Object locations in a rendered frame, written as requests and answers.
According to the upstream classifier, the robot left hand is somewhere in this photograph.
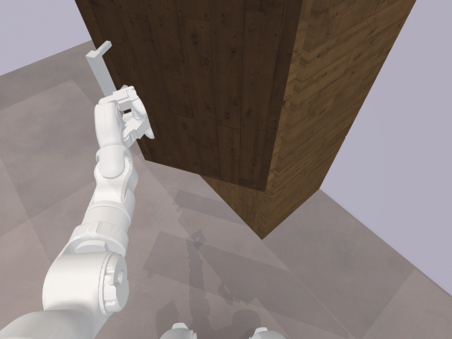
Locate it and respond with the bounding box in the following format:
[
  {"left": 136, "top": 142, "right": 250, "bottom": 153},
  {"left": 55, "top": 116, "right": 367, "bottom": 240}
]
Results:
[{"left": 95, "top": 86, "right": 155, "bottom": 149}]

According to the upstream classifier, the right robot shin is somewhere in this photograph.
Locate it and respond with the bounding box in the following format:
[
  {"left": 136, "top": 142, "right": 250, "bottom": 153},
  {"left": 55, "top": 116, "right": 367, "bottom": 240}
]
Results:
[{"left": 254, "top": 327, "right": 268, "bottom": 334}]

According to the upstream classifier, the left robot shin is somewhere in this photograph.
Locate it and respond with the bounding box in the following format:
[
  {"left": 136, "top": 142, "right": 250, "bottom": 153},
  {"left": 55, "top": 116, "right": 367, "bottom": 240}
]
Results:
[{"left": 172, "top": 323, "right": 188, "bottom": 329}]

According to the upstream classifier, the handle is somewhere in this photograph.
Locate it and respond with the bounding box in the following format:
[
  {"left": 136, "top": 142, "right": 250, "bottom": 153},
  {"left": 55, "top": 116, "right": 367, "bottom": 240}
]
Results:
[{"left": 85, "top": 41, "right": 128, "bottom": 97}]

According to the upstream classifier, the cupboard door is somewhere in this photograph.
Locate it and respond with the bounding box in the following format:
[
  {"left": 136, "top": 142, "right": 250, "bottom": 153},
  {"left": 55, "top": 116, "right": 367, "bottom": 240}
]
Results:
[{"left": 75, "top": 0, "right": 303, "bottom": 192}]

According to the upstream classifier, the left robot upper arm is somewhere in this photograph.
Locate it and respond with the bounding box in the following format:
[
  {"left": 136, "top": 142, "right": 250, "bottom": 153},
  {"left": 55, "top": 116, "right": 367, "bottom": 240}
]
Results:
[{"left": 0, "top": 251, "right": 129, "bottom": 339}]

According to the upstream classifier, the robot shin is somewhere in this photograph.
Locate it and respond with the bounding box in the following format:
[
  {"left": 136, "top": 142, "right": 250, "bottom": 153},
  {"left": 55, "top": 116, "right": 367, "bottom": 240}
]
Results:
[
  {"left": 254, "top": 327, "right": 268, "bottom": 334},
  {"left": 172, "top": 323, "right": 188, "bottom": 329}
]

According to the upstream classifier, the robot left forearm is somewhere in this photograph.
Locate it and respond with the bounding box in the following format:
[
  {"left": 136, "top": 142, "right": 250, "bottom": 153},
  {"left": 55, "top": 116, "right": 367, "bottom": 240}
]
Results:
[{"left": 42, "top": 145, "right": 138, "bottom": 307}]

